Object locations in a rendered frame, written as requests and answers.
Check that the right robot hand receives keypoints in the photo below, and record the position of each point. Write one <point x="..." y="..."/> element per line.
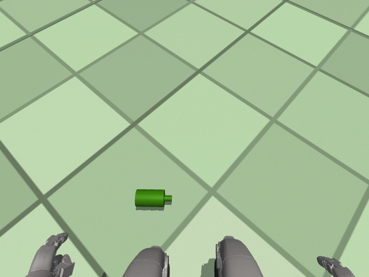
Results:
<point x="334" y="267"/>

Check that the left robot hand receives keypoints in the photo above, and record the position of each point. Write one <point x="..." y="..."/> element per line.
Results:
<point x="46" y="258"/>

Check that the bottle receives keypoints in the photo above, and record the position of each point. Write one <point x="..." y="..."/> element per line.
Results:
<point x="151" y="198"/>

